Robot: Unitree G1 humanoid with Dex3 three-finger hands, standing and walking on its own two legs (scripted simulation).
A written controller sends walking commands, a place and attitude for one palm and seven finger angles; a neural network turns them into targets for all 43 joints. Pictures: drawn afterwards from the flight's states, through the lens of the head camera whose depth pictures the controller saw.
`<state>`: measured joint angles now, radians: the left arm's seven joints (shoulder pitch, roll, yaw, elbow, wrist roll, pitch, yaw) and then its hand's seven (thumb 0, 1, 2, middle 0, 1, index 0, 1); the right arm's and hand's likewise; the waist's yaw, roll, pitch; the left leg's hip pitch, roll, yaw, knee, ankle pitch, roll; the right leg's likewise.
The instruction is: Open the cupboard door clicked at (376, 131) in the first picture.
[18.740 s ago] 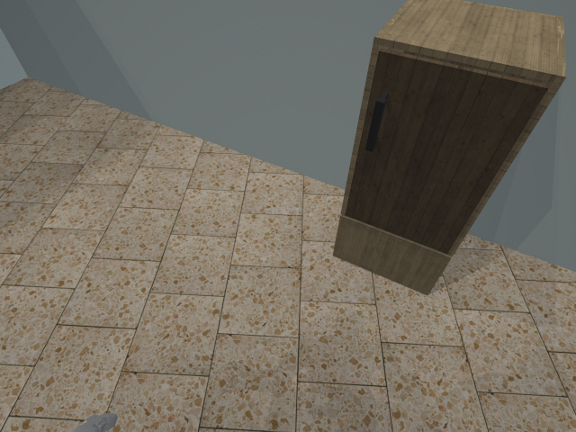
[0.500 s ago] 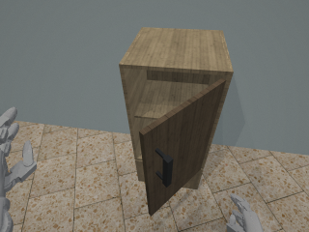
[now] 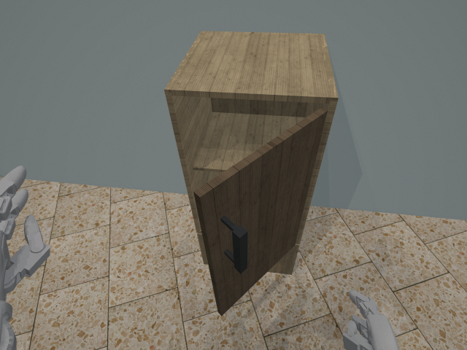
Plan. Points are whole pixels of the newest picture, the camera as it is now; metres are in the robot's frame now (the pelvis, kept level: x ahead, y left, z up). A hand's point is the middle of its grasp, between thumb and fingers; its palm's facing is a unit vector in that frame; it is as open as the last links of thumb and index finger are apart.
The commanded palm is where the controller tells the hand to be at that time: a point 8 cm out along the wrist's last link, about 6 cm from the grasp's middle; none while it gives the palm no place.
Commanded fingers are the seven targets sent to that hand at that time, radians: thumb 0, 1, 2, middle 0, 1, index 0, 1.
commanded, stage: step back with the hand held close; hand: left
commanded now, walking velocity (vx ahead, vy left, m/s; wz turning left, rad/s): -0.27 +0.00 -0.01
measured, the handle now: (233, 244) +0.34 +0.04 -0.06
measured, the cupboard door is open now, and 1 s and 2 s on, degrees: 51 51 51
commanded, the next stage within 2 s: stop stepping back and stand still in 1.24 s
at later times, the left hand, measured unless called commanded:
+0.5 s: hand (0, 304) +0.13 +0.29 +0.15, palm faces +0.40 -0.79 -0.47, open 7.4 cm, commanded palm +0.07 +0.32 +0.17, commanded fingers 0.00 0.90 0.90 -0.20 -0.30 -0.20 -0.30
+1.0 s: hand out of the picture +0.06 +0.30 +0.15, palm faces +0.47 -0.78 -0.42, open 7.4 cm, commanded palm -0.02 +0.35 +0.17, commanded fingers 0.00 0.90 0.90 -0.20 -0.30 -0.20 -0.30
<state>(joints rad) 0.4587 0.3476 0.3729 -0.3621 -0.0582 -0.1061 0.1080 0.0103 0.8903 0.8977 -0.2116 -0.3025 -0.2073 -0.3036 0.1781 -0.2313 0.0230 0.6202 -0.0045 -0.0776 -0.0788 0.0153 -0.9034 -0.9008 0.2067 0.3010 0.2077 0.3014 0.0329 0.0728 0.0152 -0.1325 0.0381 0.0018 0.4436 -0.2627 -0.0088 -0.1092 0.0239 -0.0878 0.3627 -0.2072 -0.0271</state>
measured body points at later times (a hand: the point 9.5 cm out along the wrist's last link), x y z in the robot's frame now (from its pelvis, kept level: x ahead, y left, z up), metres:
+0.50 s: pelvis -0.07 +0.03 -0.01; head -0.06 +0.03 +0.44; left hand +0.10 +0.33 +0.17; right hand +0.11 -0.22 -0.08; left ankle -0.01 +0.12 -0.74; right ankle +0.00 -0.10 -0.74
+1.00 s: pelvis -0.14 +0.04 -0.02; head -0.11 +0.06 +0.43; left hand +0.03 +0.34 +0.18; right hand +0.06 -0.20 -0.09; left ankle -0.02 +0.13 -0.74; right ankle -0.02 -0.09 -0.73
